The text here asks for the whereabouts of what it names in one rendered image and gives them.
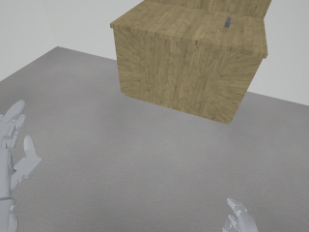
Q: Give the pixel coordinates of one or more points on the counter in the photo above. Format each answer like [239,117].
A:
[179,54]

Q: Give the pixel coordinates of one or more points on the tap lever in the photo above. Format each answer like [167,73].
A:
[228,22]

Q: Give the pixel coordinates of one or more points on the left robot forearm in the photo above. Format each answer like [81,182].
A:
[8,219]

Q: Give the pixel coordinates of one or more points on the right robot hand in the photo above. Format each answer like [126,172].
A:
[245,223]

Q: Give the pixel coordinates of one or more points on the left robot hand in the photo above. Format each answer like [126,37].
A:
[10,126]

